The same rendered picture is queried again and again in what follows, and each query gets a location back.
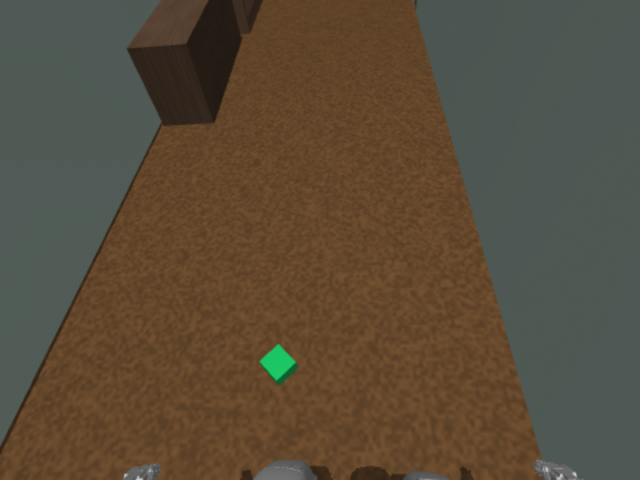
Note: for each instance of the right robot hand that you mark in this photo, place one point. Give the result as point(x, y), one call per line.
point(551, 471)

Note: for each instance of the small box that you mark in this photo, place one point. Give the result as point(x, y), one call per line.
point(278, 364)

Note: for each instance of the left robot hand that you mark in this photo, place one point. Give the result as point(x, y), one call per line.
point(146, 472)

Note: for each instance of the bookshelf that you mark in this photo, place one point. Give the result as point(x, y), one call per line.
point(245, 11)

